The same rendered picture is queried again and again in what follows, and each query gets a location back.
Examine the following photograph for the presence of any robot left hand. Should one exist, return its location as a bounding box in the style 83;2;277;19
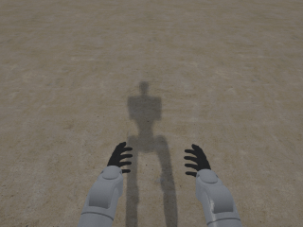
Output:
107;142;133;174

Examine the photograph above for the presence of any robot left forearm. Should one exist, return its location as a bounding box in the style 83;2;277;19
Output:
77;166;124;227

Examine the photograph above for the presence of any robot right forearm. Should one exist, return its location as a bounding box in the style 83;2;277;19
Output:
195;168;242;227

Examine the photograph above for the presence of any robot right hand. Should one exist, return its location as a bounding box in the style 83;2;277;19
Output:
184;144;211;177

